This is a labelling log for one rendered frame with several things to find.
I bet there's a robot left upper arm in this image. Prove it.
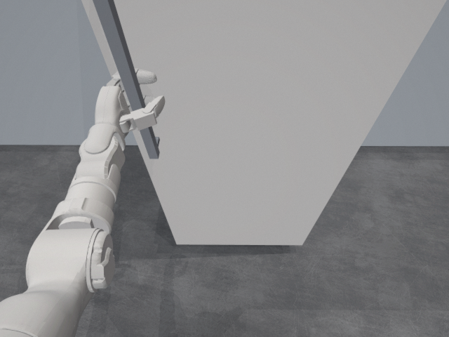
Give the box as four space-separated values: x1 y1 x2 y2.
0 228 115 337

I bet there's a left robot forearm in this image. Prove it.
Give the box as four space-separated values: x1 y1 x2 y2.
26 124 126 287

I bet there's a fridge door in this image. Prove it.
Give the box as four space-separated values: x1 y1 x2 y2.
81 0 447 245

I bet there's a handle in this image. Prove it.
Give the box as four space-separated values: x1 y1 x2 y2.
93 0 160 159

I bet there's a robot left hand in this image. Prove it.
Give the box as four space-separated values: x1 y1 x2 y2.
95 68 165 139

